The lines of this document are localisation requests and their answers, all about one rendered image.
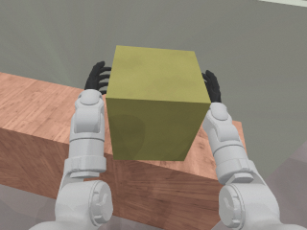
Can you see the right robot forearm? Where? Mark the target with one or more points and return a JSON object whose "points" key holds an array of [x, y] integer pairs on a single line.
{"points": [[228, 150]]}

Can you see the left robot forearm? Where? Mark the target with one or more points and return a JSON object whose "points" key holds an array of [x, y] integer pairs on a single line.
{"points": [[86, 140]]}

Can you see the left robot upper arm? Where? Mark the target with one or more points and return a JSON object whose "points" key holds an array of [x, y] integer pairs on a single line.
{"points": [[82, 205]]}

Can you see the pedestal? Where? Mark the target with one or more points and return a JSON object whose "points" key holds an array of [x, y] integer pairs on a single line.
{"points": [[35, 123]]}

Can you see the robot left hand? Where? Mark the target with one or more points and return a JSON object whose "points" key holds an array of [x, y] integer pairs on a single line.
{"points": [[94, 77]]}

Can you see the carton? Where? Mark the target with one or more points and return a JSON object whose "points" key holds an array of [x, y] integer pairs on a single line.
{"points": [[156, 101]]}

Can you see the right robot upper arm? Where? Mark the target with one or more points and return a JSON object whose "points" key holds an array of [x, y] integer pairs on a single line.
{"points": [[250, 206]]}

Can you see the robot right hand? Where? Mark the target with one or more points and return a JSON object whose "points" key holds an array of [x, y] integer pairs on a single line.
{"points": [[212, 87]]}

